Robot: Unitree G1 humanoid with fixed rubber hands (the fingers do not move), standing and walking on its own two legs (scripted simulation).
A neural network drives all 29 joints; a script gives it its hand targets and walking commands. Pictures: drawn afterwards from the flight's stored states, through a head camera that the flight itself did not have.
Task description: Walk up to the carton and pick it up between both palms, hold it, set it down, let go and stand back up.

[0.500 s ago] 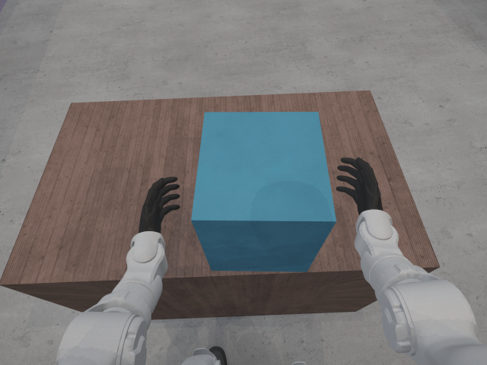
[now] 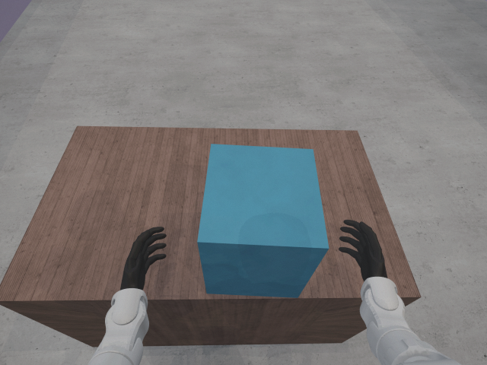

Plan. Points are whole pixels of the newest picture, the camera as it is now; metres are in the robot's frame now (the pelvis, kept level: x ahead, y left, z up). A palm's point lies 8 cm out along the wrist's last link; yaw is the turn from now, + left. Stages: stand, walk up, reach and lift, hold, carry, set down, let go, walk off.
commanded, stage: set down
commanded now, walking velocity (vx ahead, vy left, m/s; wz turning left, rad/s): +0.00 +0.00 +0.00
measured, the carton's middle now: (256, 225) +0.40 -0.01 -0.06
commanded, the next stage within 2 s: none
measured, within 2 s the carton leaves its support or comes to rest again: neither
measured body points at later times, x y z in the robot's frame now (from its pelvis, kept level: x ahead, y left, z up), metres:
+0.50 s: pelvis +0.00 +0.00 +0.01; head +0.00 +0.02 +0.46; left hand +0.20 +0.21 -0.04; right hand +0.23 -0.21 -0.04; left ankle +0.04 +0.12 -0.73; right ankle -0.02 -0.12 -0.73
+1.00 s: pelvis +0.01 +0.00 +0.01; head +0.01 +0.01 +0.46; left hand +0.19 +0.22 -0.06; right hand +0.22 -0.21 -0.05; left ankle +0.04 +0.12 -0.73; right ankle -0.02 -0.12 -0.73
